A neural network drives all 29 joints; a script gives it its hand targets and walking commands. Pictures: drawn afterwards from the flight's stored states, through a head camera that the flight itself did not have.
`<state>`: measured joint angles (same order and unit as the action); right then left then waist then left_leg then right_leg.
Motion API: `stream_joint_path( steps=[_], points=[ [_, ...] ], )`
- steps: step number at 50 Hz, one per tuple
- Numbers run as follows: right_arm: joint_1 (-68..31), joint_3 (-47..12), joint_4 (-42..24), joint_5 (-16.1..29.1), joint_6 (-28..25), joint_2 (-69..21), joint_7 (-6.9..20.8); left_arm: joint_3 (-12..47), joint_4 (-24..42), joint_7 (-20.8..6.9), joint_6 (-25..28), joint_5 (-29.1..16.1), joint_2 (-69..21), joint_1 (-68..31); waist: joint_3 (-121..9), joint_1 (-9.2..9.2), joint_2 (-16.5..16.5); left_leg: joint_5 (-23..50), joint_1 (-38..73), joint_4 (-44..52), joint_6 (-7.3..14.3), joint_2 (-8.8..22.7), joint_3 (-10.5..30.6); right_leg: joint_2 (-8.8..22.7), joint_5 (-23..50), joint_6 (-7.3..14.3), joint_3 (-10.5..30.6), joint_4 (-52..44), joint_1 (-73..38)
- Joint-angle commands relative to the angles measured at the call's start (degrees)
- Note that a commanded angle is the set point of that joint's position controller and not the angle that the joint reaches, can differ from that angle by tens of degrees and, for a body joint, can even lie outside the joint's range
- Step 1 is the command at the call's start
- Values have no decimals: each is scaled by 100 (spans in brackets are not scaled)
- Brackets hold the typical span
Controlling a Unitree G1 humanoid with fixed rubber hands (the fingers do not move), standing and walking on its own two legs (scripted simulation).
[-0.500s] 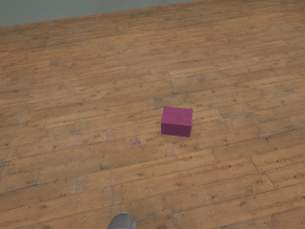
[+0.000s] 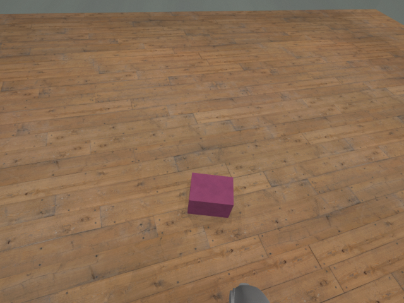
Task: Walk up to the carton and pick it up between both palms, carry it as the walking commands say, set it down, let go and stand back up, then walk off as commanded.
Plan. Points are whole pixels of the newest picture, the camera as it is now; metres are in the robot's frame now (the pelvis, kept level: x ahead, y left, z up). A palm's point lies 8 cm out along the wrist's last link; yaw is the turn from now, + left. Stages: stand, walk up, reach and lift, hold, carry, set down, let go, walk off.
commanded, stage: walk up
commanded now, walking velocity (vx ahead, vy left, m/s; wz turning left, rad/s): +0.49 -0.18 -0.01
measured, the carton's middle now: (210, 195) +0.75 -0.14 -0.71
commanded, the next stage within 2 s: none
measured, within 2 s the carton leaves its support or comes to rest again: neither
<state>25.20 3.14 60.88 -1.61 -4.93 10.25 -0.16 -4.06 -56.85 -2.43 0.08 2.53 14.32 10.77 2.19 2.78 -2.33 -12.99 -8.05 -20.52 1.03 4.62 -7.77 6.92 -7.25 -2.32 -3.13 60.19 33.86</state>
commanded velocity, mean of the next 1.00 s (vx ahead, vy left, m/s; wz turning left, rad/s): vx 0.23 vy -0.01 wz -0.01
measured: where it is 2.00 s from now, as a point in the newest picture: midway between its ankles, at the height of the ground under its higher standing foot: (204, 297)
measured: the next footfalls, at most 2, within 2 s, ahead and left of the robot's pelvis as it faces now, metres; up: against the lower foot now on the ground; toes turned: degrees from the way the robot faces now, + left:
right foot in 0.26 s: +0.26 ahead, -0.19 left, +0.00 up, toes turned -8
left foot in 0.74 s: +0.33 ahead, +0.08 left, +0.00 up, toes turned +8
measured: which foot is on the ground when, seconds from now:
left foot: down 0.00-0.26, up 0.28-0.72, down 0.74-1.00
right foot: up 0.00-0.24, down 0.26-0.74, up 0.76-1.00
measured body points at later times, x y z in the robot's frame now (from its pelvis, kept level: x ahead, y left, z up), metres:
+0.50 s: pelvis +0.19 -0.08 -0.01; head +0.22 -0.11 +0.44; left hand +0.19 +0.17 -0.14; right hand +0.24 -0.33 -0.17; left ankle +0.18 +0.07 -0.67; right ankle +0.22 -0.18 -0.75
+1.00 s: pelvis +0.27 -0.03 -0.01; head +0.28 +0.00 +0.44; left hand +0.30 +0.22 -0.17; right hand +0.32 -0.26 -0.15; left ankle +0.29 +0.08 -0.75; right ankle +0.25 -0.15 -0.71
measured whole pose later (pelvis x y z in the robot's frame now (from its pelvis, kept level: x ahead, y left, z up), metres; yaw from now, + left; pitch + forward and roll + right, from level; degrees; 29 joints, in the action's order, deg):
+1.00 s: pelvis +0.27 -0.03 -0.01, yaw -1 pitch +0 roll -1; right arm 12.4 1.8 57.5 -1.5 -1.1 8.5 -2.7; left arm -3.7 -58.6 1.7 -3.7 2.3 11.9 13.6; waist 2.0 0.4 -1.7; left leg -11.9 -13.9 -26.1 1.7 3.6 -7.3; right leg 1.2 -26.6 -3.4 -3.9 47.4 20.6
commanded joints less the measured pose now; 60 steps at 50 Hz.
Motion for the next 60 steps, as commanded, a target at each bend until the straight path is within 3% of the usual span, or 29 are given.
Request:
stream_joint_path(
  steps=[1,6,9,10,11,12,13,14,15,17,18,19,21,27,30,33,36,37,38,39,40,41,43,45,47,51,53,57,60],
  points=[
    [426,101,-130,7,-66,719,-51,57,332,-104,-27,-27,-116,-224,336,-9,1089,1649,287,993,330,1351,919,98,410,-79,-26,-731,526],
    [556,159,-41,-23,-23,805,-103,119,593,-174,45,-123,-145,-1031,545,182,1274,1962,347,1037,267,1337,526,-119,523,17,-308,-2262,-190],
    [452,224,-36,-1,36,944,-137,70,597,-120,92,-86,-52,-1048,424,127,1416,2406,454,773,208,1422,427,-256,214,170,-296,-2646,-781],
    [364,231,-32,16,55,929,-141,47,537,-80,129,-68,-19,-881,301,37,1460,2712,469,492,165,1366,322,-350,13,232,-316,-2821,-1114],
    [313,158,49,55,84,663,-120,48,341,-4,250,-54,-50,-325,-44,-268,1343,2707,343,-297,86,970,-12,-475,217,272,-387,-3353,-1988],
    [469,98,143,117,104,489,-101,-15,33,88,370,7,197,485,-476,-516,774,2169,-283,-1293,-2,591,-193,-583,457,274,-597,-3527,-3261],
    [634,26,46,110,76,283,-96,-145,-94,165,460,7,798,1294,-1082,-750,-228,12,-1284,-2670,-152,443,-79,631,1376,475,469,-3309,-4496],
    [936,-12,-138,183,88,30,-134,-184,-140,215,457,-101,1364,1741,-1768,-729,-1268,-2590,-2235,-4362,-285,-7,105,2379,3494,1183,2316,-3439,-5162],
    [749,157,-115,121,137,299,-164,-270,-134,238,416,-211,1373,1738,-1809,-740,-1107,-2098,-2318,-5136,-315,-46,612,2279,3574,1511,2707,-3921,-4626],
    [318,150,-86,30,186,222,-96,-122,120,283,449,-122,565,713,-749,-420,-436,-1286,-2174,-5141,-325,358,744,1660,2769,1322,1653,-4116,-3130],
    [337,173,57,-18,285,274,-84,-104,167,296,459,-113,373,582,-415,-331,-41,-1038,-2054,-4989,-333,419,784,1568,2556,1149,1559,-4222,-2590],
    [343,187,126,-36,402,293,-55,-73,117,323,439,-139,300,651,-359,-265,14,-799,-2003,-4934,-325,414,865,1498,2304,1000,1482,-4254,-2402],
    [152,153,34,-7,525,217,-10,-37,71,309,470,-105,286,750,-379,-175,-522,-451,-1967,-4672,-327,314,808,1287,2134,856,1142,-4324,-2286],
    [-1016,116,-347,-18,684,297,127,-19,-122,334,489,-52,319,1210,49,-334,-790,24,-2221,-3348,-395,186,582,1162,633,860,832,-4841,-2109],
    [-1603,6,-669,-15,576,127,168,53,-219,298,412,-112,226,1126,135,-325,-1411,39,-1401,-2026,-385,-67,224,525,-950,870,290,-5071,-1736],
    [-1583,56,-725,-40,466,245,133,67,-312,297,325,-70,461,1413,180,-432,-845,-114,-1106,-1448,-388,-135,51,827,-1204,1026,545,-4920,-1900],
    [-749,113,-519,-21,235,346,47,128,-372,300,256,-117,306,1330,-75,-96,-250,-34,438,-445,-345,-226,-65,485,-1609,721,322,-3870,-1391],
    [-324,162,-414,-44,128,639,-20,215,-359,299,257,-104,-15,1406,-163,43,662,-304,908,261,-269,608,882,123,-1705,437,-93,-2839,-1013],
    [-149,274,-473,-72,164,1340,-49,305,-160,339,223,-100,-408,1504,-275,97,1999,-472,1071,944,255,2108,2540,-475,-2678,131,-494,-1662,-212],
    [-347,202,-514,-33,197,1229,-146,115,-307,451,21,-101,-46,1365,70,38,1335,2348,123,761,648,2509,2763,-227,-2655,-18,103,-1400,-781],
    [-934,-2,-544,16,199,711,-174,133,-304,470,-81,-216,-77,1239,133,-340,1359,4552,-341,253,833,1705,1605,-217,-2451,-12,190,-1445,-1511],
    [-1243,-37,-567,17,191,638,-163,168,-333,461,-109,-215,-114,1441,-87,-492,1551,4977,-222,62,771,1280,1100,-321,-2294,-20,178,-1493,-1575],
    [-1389,-80,-531,43,199,511,-169,125,-450,427,-174,-181,-74,1620,-486,-540,1521,4820,-3,31,650,975,730,-414,-1884,-44,39,-1395,-1669],
    [-1239,-79,-448,35,237,525,-193,111,-423,427,-266,-136,-130,1466,-496,-480,1220,4133,-15,42,666,1051,794,-447,-1770,-80,31,-1567,-1668],
    [-1122,-5,-462,18,306,734,-250,54,-259,445,-364,-59,-54,1101,-346,-340,1059,3327,-55,118,787,1390,1210,-466,-1819,-83,-6,-1557,-1438],
    [-396,266,-411,7,476,1246,-438,-201,210,351,-499,77,145,201,-207,-5,688,2468,196,307,1279,2347,2204,-290,-2082,-187,428,-54,-111],
    [-609,249,-473,-55,475,1093,-434,-179,300,288,-475,0,-20,195,-266,-126,852,1947,-126,313,1073,1929,1735,-324,-1804,-187,499,-187,-360],
    [-1045,224,-587,-94,475,999,-234,-37,323,199,-424,-96,-156,227,-215,-167,1616,1035,-689,335,740,1256,1119,-581,-1593,-71,-25,-1820,-1388],
    [-940,194,-471,28,547,987,-104,16,106,261,-236,-135,-53,688,-399,-330,1259,623,-1018,-213,412,936,887,-691,-476,151,-184,-3754,-2728]
  ],
)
